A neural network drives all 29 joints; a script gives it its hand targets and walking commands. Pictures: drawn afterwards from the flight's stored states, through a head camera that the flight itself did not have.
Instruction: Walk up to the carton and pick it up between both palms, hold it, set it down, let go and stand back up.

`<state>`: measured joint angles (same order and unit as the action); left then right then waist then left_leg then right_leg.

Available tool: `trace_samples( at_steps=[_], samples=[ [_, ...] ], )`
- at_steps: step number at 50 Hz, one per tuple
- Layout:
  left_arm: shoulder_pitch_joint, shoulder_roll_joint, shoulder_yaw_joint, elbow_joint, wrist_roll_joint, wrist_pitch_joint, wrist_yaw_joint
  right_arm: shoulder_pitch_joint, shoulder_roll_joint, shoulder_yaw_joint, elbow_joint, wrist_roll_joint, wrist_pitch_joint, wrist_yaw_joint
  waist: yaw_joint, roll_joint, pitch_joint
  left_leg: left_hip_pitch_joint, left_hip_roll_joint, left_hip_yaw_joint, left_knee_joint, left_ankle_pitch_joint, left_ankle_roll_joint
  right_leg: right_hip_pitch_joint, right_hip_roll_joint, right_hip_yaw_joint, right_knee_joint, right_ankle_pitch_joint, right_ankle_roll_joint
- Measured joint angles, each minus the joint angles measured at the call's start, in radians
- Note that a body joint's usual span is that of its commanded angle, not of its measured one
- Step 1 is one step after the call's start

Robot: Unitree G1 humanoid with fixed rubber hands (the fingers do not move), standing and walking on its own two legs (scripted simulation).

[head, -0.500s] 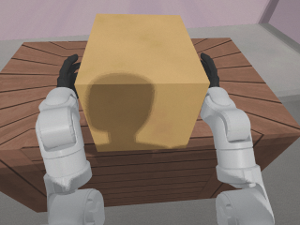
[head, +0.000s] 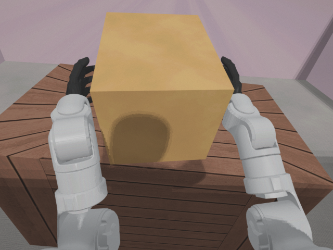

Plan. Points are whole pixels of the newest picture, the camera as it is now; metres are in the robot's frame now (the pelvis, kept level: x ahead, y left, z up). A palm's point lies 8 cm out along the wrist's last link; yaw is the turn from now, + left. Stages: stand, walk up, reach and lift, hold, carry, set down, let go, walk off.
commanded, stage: hold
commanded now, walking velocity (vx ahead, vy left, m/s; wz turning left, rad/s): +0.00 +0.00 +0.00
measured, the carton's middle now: (156, 86) +0.39 +0.04 +0.25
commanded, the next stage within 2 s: none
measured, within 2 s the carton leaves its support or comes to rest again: neither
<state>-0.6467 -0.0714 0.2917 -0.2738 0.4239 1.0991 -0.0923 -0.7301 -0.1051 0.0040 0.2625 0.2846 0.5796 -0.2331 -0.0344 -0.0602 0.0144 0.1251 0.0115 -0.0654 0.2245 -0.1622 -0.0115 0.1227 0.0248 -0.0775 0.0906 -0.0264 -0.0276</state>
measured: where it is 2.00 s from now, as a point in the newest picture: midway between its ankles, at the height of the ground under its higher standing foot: outside the picture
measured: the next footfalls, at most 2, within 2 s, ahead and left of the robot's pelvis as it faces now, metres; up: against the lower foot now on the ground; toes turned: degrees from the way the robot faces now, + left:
none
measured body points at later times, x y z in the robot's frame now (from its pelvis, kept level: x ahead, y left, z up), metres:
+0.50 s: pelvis -0.01 -0.02 +0.00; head -0.05 +0.01 +0.45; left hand +0.35 +0.17 +0.24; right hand +0.36 -0.14 +0.23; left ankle -0.01 +0.13 -0.75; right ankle +0.03 -0.10 -0.75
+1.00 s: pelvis +0.01 +0.01 +0.00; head +0.01 +0.00 +0.45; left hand +0.39 +0.13 +0.23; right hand +0.38 -0.18 +0.21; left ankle -0.01 +0.13 -0.75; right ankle +0.03 -0.10 -0.75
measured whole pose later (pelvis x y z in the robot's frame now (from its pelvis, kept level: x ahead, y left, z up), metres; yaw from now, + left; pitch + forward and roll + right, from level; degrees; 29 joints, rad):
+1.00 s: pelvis +0.01 +0.01 +0.00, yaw -3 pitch +2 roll +0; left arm -0.66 -0.02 0.25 -0.21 0.26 1.10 -0.03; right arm -0.71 -0.09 -0.06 0.09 0.20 0.77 -0.26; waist -0.10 0.04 -0.05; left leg 0.01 -0.02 -0.02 -0.05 0.01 0.01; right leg -0.07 -0.01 -0.03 -0.06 0.09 0.00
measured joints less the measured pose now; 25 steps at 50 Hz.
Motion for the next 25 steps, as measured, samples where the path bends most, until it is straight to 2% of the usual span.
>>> trace_samples(
  at_steps=[4,7,11,14,20,25],
  samples=[
    [-0.069,0.077,-0.002,0.200,-0.042,-0.006,0.005,-0.100,0.042,-0.075,0.185,-0.045,0.019,0.014,-0.015,-0.037,-0.016,-0.050,0.007,-0.034,0.046,-0.005,-0.019,-0.047,0.006,-0.035,0.063,-0.029,-0.014],
    [-0.087,0.105,-0.016,0.271,-0.062,-0.040,0.005,-0.139,0.066,-0.138,0.236,-0.067,0.016,0.017,-0.044,-0.045,-0.026,-0.112,0.009,-0.056,0.075,-0.003,-0.028,-0.097,0.008,-0.056,0.082,-0.028,-0.020],
    [-0.093,0.096,0.004,0.280,-0.071,-0.100,0.000,-0.137,0.084,-0.168,0.193,-0.082,0.003,0.006,-0.076,-0.031,-0.021,-0.169,0.005,-0.064,0.082,0.009,-0.028,-0.157,0.003,-0.064,0.098,-0.023,-0.019],
    [-0.097,0.079,0.034,0.263,-0.074,-0.129,-0.012,-0.101,0.084,-0.141,0.126,-0.085,-0.004,-0.016,-0.084,-0.016,-0.019,-0.187,0.001,-0.055,0.066,0.021,-0.022,-0.186,-0.001,-0.056,0.101,-0.017,-0.016],
    [-0.089,0.055,0.059,0.212,-0.066,-0.127,-0.039,-0.011,0.067,-0.062,0.034,-0.068,-0.017,-0.060,-0.060,0.006,-0.021,-0.169,0.002,-0.034,0.034,0.030,-0.016,-0.183,-0.001,-0.036,0.087,-0.011,-0.014],
    [-0.056,0.059,0.045,0.171,-0.070,-0.109,-0.043,0.027,0.067,-0.031,0.008,-0.055,-0.022,-0.073,-0.036,0.006,-0.015,-0.135,0.005,-0.032,0.034,0.019,-0.017,-0.143,0.003,-0.034,0.075,-0.015,-0.014]
  ],
)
